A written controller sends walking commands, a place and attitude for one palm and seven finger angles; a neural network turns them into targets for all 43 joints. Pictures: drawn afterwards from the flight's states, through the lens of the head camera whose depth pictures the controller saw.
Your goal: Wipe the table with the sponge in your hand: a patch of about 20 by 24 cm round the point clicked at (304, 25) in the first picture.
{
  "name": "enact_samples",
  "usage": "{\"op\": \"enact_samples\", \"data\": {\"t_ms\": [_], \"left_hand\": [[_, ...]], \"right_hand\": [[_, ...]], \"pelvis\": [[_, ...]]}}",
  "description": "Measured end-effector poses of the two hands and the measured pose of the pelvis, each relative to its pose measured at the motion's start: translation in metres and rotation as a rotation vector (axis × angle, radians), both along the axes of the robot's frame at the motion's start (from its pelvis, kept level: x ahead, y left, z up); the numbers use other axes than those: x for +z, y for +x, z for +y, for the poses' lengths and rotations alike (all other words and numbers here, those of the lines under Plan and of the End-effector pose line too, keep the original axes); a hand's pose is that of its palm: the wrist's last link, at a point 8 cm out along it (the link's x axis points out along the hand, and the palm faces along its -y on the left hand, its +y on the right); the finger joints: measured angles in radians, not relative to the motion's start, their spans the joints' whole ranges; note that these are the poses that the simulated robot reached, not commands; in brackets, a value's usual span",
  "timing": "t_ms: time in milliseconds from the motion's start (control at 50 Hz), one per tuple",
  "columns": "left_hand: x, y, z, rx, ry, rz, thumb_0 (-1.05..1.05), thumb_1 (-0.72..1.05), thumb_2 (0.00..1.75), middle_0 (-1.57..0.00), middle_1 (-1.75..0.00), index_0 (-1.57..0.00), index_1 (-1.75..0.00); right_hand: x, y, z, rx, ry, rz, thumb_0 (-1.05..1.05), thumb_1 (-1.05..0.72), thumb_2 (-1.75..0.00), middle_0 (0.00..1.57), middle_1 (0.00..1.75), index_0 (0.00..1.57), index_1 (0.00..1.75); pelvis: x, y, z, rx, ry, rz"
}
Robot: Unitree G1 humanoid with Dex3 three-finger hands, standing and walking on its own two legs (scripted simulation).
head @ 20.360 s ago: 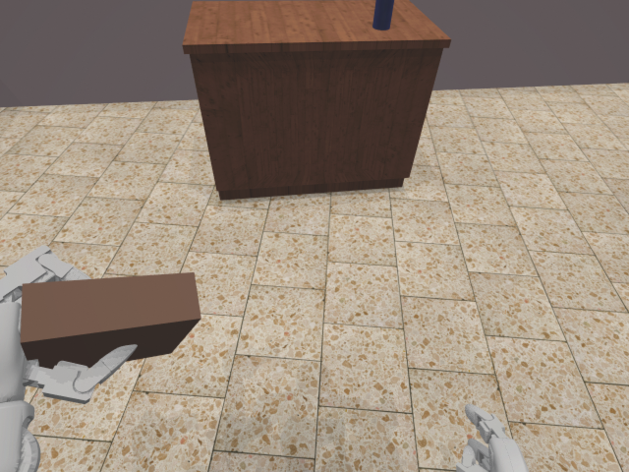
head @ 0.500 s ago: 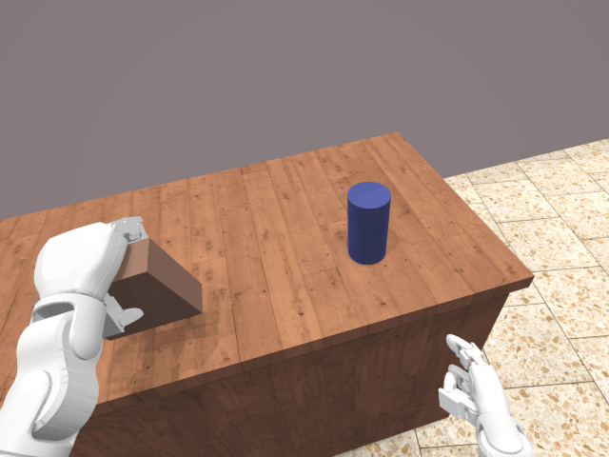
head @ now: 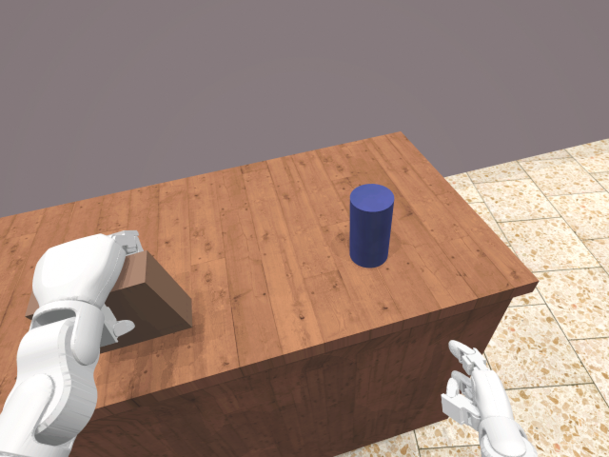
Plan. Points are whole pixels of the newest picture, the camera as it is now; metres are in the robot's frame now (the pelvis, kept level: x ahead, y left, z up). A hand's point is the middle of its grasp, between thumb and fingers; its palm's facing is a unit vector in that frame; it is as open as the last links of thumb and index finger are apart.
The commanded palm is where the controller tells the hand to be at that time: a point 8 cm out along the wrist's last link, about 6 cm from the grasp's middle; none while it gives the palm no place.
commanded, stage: move the sponge above the wiping area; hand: left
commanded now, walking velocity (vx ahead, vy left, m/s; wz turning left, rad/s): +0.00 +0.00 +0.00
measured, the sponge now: (129, 313) +0.24 +0.30 +0.08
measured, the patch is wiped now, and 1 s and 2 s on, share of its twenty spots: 0.00 0.00 0.00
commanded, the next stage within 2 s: lower the sponge onto the table in 1.76 s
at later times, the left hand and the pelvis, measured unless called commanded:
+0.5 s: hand (109, 292) +0.24 +0.30 +0.12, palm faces +0.09 -0.07 -0.99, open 8.9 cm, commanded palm +0.22 +0.29 +0.19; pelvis +0.00 +0.00 +0.00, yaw +0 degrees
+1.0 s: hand (125, 281) +0.26 +0.30 +0.11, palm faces +0.07 -0.07 -1.00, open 8.9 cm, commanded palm +0.24 +0.29 +0.17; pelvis +0.00 +0.00 +0.00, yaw -1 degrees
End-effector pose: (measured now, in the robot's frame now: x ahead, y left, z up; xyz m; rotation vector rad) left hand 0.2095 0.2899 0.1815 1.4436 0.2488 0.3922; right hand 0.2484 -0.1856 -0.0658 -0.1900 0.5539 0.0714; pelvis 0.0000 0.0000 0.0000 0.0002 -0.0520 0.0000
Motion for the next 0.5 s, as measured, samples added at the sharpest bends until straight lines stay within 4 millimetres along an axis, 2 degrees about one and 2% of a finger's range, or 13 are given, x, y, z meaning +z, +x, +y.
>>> {"op": "enact_samples", "data": {"t_ms": [160,260,420,500], "left_hand": [[0.005,0.002,0.006,0.036,0.007,-0.015,-0.01,-0.41,1.08,-0.84,-1.42,-0.85,-1.43],[-0.002,0.001,0.011,0.052,0.002,0.025,-0.01,-0.41,1.08,-0.84,-1.43,-0.84,-1.43],[-0.009,0.002,0.004,0.002,0.004,0.025,-0.01,-0.41,1.08,-0.84,-1.43,-0.85,-1.43],[-0.01,0.005,0.009,0.018,0.008,0.018,0.0,-0.41,1.08,-0.84,-1.42,-0.85,-1.43]], "right_hand": [[0.002,0.0,0.004,0.004,0.027,-0.008,0.01,-0.9,-0.9,0.2,0.3,0.2,0.3],[0.002,-0.001,0.001,-0.001,0.018,-0.008,0.01,-0.9,-0.9,0.2,0.3,0.2,0.3],[0.0,-0.008,-0.006,-0.018,-0.006,0.002,0.01,-0.9,-0.9,0.2,0.3,0.2,0.3],[-0.001,-0.012,-0.008,-0.031,-0.009,0.013,0.01,-0.9,-0.9,0.2,0.3,0.2,0.3]], "pelvis": [[0.0,0.0,-0.001,-0.005,0.0,0.001],[0.0,-0.001,-0.002,-0.004,0.0,0.002],[0.0,-0.003,-0.002,-0.002,-0.002,-0.002],[0.0,-0.004,-0.002,-0.005,-0.002,-0.004]]}}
